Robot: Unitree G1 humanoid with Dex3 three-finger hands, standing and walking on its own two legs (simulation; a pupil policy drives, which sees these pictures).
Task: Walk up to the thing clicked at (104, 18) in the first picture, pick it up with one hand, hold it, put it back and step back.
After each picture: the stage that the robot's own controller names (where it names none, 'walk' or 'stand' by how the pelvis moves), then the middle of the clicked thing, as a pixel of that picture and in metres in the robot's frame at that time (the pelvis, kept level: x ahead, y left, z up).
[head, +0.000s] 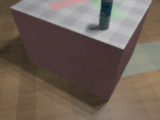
stand; (105, 10) +0.91 -0.13 -0.01
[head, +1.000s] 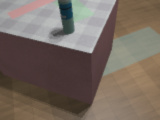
walk; (66, 12) +0.80 +0.14 +0.02
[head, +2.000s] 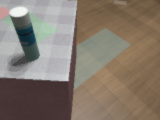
stand; (26, 36) +0.59 +0.25 +0.02
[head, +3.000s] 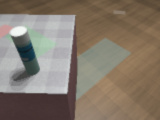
stand; (26, 53) +0.57 +0.27 -0.01
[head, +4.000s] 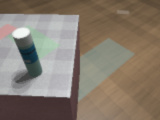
stand; (29, 54) +0.54 +0.25 -0.01
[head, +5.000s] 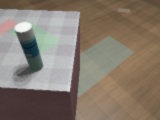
stand; (30, 49) +0.57 +0.25 -0.01
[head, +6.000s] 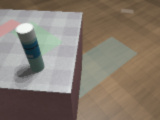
stand; (32, 50) +0.57 +0.25 -0.02
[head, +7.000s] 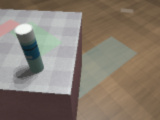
stand; (31, 51) +0.56 +0.25 -0.01
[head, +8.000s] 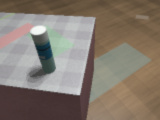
rise first; (44, 51) +0.57 +0.22 -0.01
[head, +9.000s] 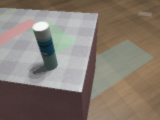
go down; (46, 48) +0.58 +0.22 -0.01
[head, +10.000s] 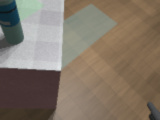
go down; (7, 14) +0.59 +0.21 +0.05
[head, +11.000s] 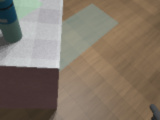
approach; (4, 11) +0.59 +0.22 +0.06
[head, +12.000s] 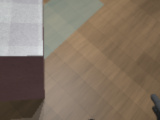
close in; out of the picture +0.60 +0.23 +0.10
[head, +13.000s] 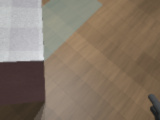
lift; out of the picture +0.57 +0.23 +0.10
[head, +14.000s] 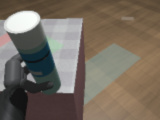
lift; (39, 61) +0.32 +0.12 +0.22
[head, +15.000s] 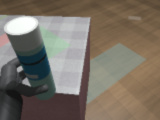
hold; (36, 65) +0.32 +0.14 +0.19
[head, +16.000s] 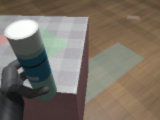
hold; (36, 67) +0.32 +0.14 +0.18
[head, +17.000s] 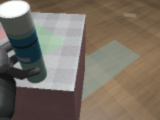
crouch; (27, 49) +0.37 +0.16 +0.20
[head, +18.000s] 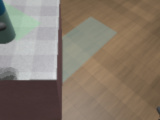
lower; out of the picture +0.51 +0.21 +0.21
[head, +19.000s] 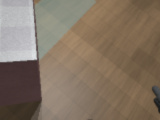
lower; out of the picture +0.55 +0.21 +0.10
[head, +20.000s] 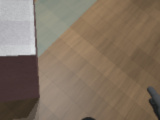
lower; out of the picture +0.55 +0.21 +0.11
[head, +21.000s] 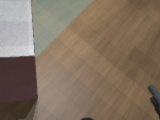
lower; out of the picture +0.56 +0.22 +0.11
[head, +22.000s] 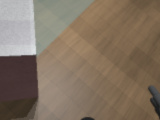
lower; out of the picture +0.55 +0.22 +0.11
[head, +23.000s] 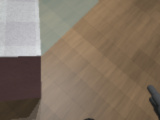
open; out of the picture +0.56 +0.21 +0.10
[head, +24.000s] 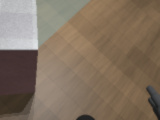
rise; out of the picture +0.56 +0.21 +0.11
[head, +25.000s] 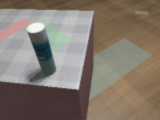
sink last; (43, 51) +0.53 +0.21 +0.04
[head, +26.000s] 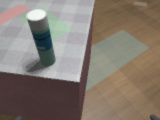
stand; (43, 41) +0.54 +0.19 +0.05
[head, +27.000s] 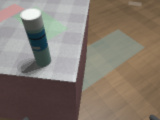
stand; (38, 41) +0.54 +0.20 +0.05
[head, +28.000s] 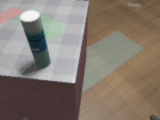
stand; (37, 42) +0.54 +0.20 +0.05
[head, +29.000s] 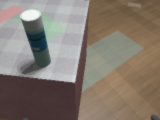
stand; (38, 41) +0.54 +0.20 +0.05
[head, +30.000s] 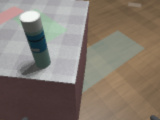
stand; (37, 43) +0.53 +0.20 +0.05
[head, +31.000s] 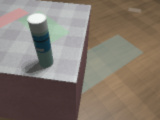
stand; (42, 43) +0.55 +0.20 +0.03
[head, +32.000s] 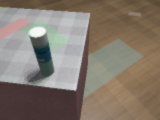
walk; (43, 54) +0.54 +0.20 -0.01
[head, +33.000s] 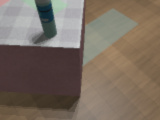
walk; (46, 14) +0.70 +0.20 +0.00
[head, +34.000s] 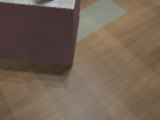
walk; out of the picture +1.03 +0.19 +0.00
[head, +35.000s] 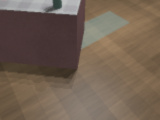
stand; out of the picture +1.16 +0.21 +0.00
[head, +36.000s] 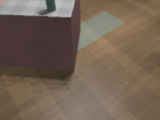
stand; out of the picture +1.16 +0.23 -0.02
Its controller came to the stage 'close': yes
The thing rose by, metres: 0.21
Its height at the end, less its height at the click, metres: +0.00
